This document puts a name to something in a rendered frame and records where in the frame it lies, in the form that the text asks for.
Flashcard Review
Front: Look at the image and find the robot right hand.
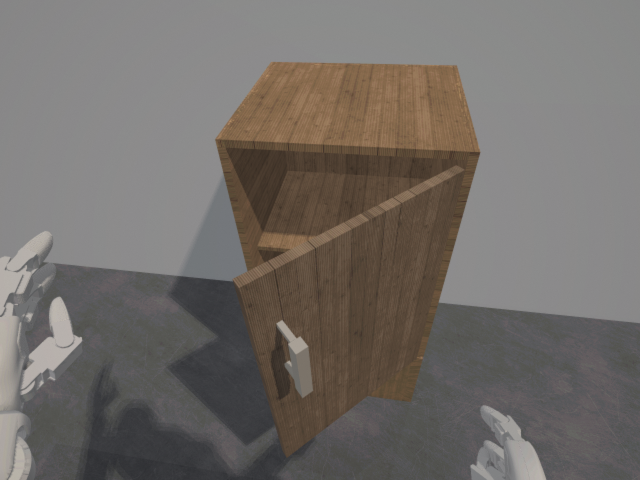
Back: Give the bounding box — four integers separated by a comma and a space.
471, 405, 546, 480

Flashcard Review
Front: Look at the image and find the left robot forearm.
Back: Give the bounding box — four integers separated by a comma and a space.
0, 410, 36, 480

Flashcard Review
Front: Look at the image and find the robot left hand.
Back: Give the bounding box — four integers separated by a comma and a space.
0, 231, 82, 412

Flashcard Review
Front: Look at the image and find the handle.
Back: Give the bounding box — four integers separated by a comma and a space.
276, 320, 313, 398

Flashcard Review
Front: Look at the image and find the cupboard door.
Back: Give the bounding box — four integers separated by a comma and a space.
232, 165, 465, 458

